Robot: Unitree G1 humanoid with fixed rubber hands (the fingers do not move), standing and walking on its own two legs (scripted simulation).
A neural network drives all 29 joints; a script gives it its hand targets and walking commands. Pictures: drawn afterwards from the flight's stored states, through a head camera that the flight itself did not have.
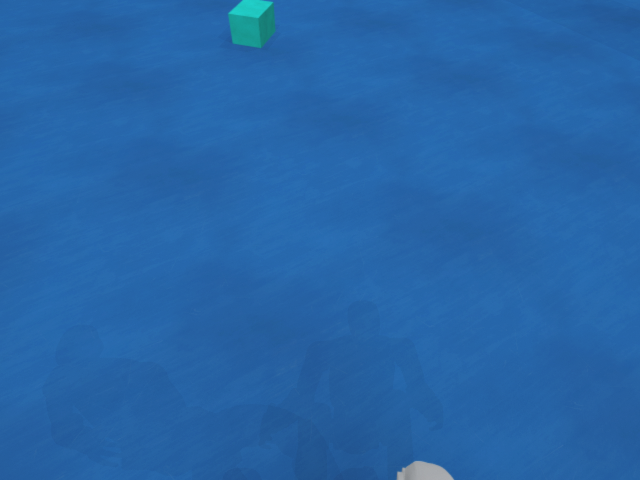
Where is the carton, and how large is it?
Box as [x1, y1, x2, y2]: [228, 0, 274, 47]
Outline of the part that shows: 242,0 228,13 233,43 261,47 274,31 273,2 261,0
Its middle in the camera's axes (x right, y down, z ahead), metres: -0.45 -1.46 +2.64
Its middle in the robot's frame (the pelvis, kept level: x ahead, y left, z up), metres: +2.89 +0.44 -0.68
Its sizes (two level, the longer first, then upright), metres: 0.272 0.210 0.191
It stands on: the floor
